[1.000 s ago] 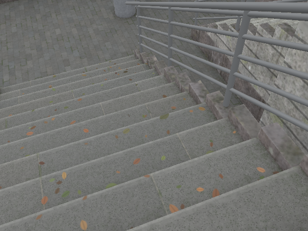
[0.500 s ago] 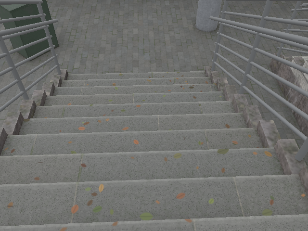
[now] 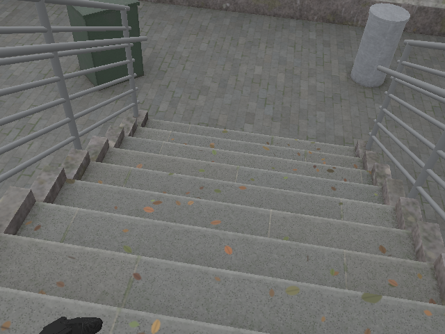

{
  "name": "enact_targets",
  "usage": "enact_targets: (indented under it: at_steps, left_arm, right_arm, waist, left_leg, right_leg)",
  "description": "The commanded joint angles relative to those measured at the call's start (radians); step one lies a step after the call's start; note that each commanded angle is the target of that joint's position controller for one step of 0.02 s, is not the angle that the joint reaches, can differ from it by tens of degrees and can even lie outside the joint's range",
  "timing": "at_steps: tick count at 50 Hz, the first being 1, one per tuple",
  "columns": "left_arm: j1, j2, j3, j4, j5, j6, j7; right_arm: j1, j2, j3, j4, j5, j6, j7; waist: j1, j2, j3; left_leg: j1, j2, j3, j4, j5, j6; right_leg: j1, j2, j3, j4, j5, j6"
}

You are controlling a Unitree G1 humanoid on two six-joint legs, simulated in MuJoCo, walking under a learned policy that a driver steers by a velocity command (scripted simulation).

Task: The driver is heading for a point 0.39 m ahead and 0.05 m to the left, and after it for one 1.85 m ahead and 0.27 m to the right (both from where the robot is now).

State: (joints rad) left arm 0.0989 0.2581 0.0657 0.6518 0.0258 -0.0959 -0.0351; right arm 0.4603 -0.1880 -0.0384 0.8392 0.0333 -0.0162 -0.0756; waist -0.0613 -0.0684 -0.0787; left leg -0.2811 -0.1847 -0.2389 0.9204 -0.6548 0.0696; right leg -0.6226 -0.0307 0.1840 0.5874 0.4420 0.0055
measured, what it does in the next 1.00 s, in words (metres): goes down: right foot 0.16 m lower, then left foot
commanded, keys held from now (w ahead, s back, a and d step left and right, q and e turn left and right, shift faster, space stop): w+q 0.34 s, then q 0.18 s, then e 0.48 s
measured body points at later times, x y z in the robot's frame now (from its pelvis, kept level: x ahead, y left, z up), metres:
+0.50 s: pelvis +0.24 -0.06 -0.12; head +0.24 -0.07 +0.33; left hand +0.11 +0.15 -0.27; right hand +0.47 -0.25 -0.22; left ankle +0.34 +0.13 -0.76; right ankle +0.16 -0.17 -0.85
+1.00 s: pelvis +0.38 -0.02 -0.18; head +0.42 -0.02 +0.26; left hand +0.47 +0.27 -0.28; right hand +0.53 -0.25 -0.31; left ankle +0.34 +0.12 -0.85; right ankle +0.53 -0.10 -0.89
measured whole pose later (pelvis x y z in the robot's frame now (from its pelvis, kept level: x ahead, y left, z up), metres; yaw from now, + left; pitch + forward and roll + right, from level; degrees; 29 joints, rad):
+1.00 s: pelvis +0.38 -0.02 -0.18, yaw +10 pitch +2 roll +3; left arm 0.16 0.27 0.07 0.66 -0.03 0.07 -0.02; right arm 0.21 -0.21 -0.04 0.79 0.02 -0.03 -0.11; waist 0.02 -0.05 0.06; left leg -0.51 0.09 0.14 1.06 -0.56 -0.04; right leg -0.61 0.00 0.09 0.72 0.32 0.06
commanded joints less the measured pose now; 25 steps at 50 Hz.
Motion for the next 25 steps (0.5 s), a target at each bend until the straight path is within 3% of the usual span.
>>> enact_targets:
  at_steps: [1,3,4,5,6,7,8,9,10,11,12,13,14,15,16,17,19,20,21,22,25]
  left_arm:
    - [-0.057,0.017,0.001,-0.095,-0.023,0.002,0.0]
    - [0.035,0.05,0.022,-0.056,-0.035,0.0,-0.004]
    - [0.165,0.055,0.034,-0.008,-0.034,-0.003,-0.005]
    - [0.34,0.082,0.05,0.064,-0.03,0.002,0.0]
    - [0.535,0.114,0.05,0.133,-0.013,0.012,-0.003]
    - [0.593,0.147,0.047,0.161,-0.031,0.019,-0.006]
    - [0.592,0.184,0.057,0.163,-0.055,0.036,-0.014]
    - [0.569,0.248,0.076,0.205,-0.065,0.046,-0.013]
    - [0.45,0.096,0.031,0.188,-0.045,0.05,0.003]
    - [0.326,0.042,0.0,0.163,-0.003,0.036,0.01]
    - [0.249,0.005,-0.02,0.168,-0.001,0.023,0.008]
    - [0.224,-0.042,-0.039,0.193,-0.008,0.015,0.017]
    - [0.2,-0.035,-0.04,0.187,0.004,0.008,0.019]
    - [0.206,-0.006,-0.034,0.199,0.004,0.002,0.034]
    - [0.258,0.014,-0.029,0.216,0.015,-0.001,0.051]
    - [0.318,0.017,-0.029,0.24,0.019,-0.004,0.064]
    - [0.355,0.055,-0.024,0.278,0.002,0.008,0.08]
    - [0.373,0.085,-0.019,0.294,0.003,0.007,0.08]
    - [0.341,0.097,-0.013,0.272,-0.013,0.01,0.081]
    - [0.347,0.082,-0.016,0.269,-0.019,0.017,0.083]
    - [0.431,0.055,-0.017,0.283,-0.016,0.045,0.097]
  right_arm:
    - [0.015,-0.111,-0.023,-0.056,0.013,0.021,-0.029]
    - [0.008,-0.118,-0.025,-0.055,0.007,0.038,-0.04]
    - [0.002,-0.106,-0.017,-0.045,0.0,0.036,-0.031]
    - [0.031,-0.067,-0.005,-0.011,-0.005,0.027,-0.001]
    - [0.132,0.011,0.005,0.04,-0.005,0.0,0.04]
    - [0.264,-0.01,0.002,0.031,0.026,-0.022,0.061]
    - [0.279,-0.051,0.002,0.023,0.039,-0.037,0.06]
    - [0.144,-0.082,0.003,-0.065,0.055,-0.041,0.039]
    - [-0.026,-0.121,-0.015,-0.091,0.048,-0.016,0.021]
    - [-0.145,-0.153,-0.022,-0.12,0.052,0.01,0.002]
    - [-0.143,-0.113,-0.017,-0.126,0.027,0.031,-0.005]
    - [-0.118,-0.081,-0.018,-0.122,0.002,0.027,-0.003]
    - [-0.065,-0.097,-0.033,-0.11,-0.005,0.018,0.011]
    - [-0.103,-0.092,-0.037,-0.127,-0.016,0.004,0.021]
    - [-0.161,-0.075,-0.034,-0.151,-0.024,-0.001,0.032]
    - [-0.2,-0.056,-0.032,-0.16,-0.029,-0.01,0.046]
    - [-0.253,0.0,-0.017,-0.186,-0.029,-0.01,0.072]
    - [-0.176,-0.014,-0.023,-0.163,-0.024,-0.007,0.083]
    - [-0.19,-0.053,-0.03,-0.171,-0.024,-0.002,0.086]
    - [-0.239,-0.058,-0.031,-0.19,-0.031,0.003,0.089]
    - [-0.355,-0.028,-0.017,-0.255,-0.043,0.016,0.101]
  waist:
    - [-0.005,0.175,0.129]
    - [0.022,0.18,0.116]
    - [0.079,0.155,0.093]
    - [0.147,0.074,0.057]
    - [0.176,-0.1,-0.059]
    - [0.123,-0.307,-0.127]
    - [0.115,-0.374,-0.164]
    - [0.11,-0.362,-0.126]
    - [0.103,-0.071,0.026]
    - [0.09,0.021,0.141]
    - [0.05,0.05,0.201]
    - [0.011,0.02,0.216]
    - [-0.033,0.001,0.193]
    - [-0.02,-0.031,0.188]
    - [0.004,-0.044,0.186]
    - [0.033,-0.038,0.148]
    - [0.038,-0.075,0.093]
    - [0.021,-0.076,0.054]
    - [0.019,-0.013,0.058]
    - [0.041,0.006,0.076]
    - [0.097,0.007,0.135]
  left_leg:
    - [-0.121,0.122,-0.232,-0.076,0.262,0.149]
    - [-0.037,0.131,-0.29,0.083,0.344,0.137]
    - [-0.064,0.095,-0.256,0.21,0.342,0.113]
    - [-0.189,0.042,-0.186,0.409,0.228,0.074]
    - [-0.511,-0.042,-0.118,0.81,-0.238,0.018]
    - [-0.77,-0.051,-0.071,1.159,-0.269,-0.034]
    - [-0.875,0.0,-0.039,1.295,-0.177,-0.059]
    - [-0.969,0.06,0.074,1.301,-0.039,-0.073]
    - [-0.967,0.126,0.15,1.276,0.12,-0.06]
    - [-0.861,0.177,0.087,1.144,0.259,-0.028]
    - [-0.785,0.195,0.072,1.088,0.277,-0.016]
    - [-0.747,0.205,0.011,0.992,0.376,0.005]
    - [-0.692,0.216,0.014,0.793,0.528,0.017]
    - [-0.661,0.205,0.03,0.61,0.631,-0.002]
    - [-0.602,0.195,0.077,0.416,0.737,-0.018]
    - [-0.55,0.194,0.072,0.245,0.817,-0.022]
    - [-0.504,0.184,0.094,0.137,0.835,-0.023]
    - [-0.541,0.197,0.044,0.219,0.84,-0.016]
    - [-0.581,0.192,0.068,0.213,0.847,-0.012]
    - [-0.613,0.188,0.082,0.2,0.832,-0.008]
    - [-0.747,0.194,0.115,0.229,0.681,-0.019]
  right_leg:
    - [0.177,-0.009,0.016,-0.191,-0.029,-0.007]
    - [0.241,-0.057,0.048,-0.263,-0.086,-0.028]
    - [0.387,-0.066,0.006,-0.331,-0.073,-0.036]
    - [0.617,-0.085,-0.034,-0.268,-0.05,-0.025]
    - [0.988,-0.196,0.031,0.014,0.278,-0.049]
    - [1.145,-0.278,0.139,0.145,0.25,-0.076]
    - [1.133,-0.352,0.264,0.068,0.079,-0.137]
    - [1.017,-0.46,0.476,-0.141,-0.472,-0.243]
    - [0.787,-0.393,0.43,-0.293,-0.761,-0.219]
    - [0.507,-0.378,0.367,-0.293,-0.803,-0.239]
    - [0.33,-0.326,0.288,-0.288,-0.789,-0.214]
    - [0.245,-0.266,0.193,-0.242,-0.695,-0.158]
    - [0.211,-0.184,0.074,-0.237,-0.648,-0.091]
    - [0.199,-0.148,-0.007,-0.245,-0.487,-0.076]
    - [0.185,-0.137,-0.07,-0.266,-0.389,-0.082]
    - [0.229,-0.146,-0.068,-0.276,-0.316,-0.101]
    - [0.345,-0.18,-0.09,-0.233,-0.017,-0.104]
    - [0.445,-0.228,-0.061,-0.173,0.1,-0.126]
    - [0.506,-0.215,-0.095,-0.148,0.114,-0.117]
    - [0.541,-0.214,-0.099,-0.13,0.12,-0.108]
    - [0.671,-0.222,-0.11,-0.052,0.178,-0.091]
Velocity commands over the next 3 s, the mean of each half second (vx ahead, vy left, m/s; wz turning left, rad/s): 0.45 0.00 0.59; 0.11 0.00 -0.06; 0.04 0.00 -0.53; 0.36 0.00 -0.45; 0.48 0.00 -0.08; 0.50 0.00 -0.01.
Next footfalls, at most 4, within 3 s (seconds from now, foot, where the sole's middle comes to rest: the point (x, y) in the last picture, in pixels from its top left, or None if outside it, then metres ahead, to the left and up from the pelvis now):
0.10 right None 0.20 -0.16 -0.88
0.64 left None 0.38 0.13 -0.88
1.08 right None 0.54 -0.09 -1.05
1.88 left None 0.43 0.22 -0.88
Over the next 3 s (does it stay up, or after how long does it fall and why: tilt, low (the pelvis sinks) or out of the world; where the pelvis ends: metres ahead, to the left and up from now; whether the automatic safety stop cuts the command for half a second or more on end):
stays up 0.87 0.01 -0.45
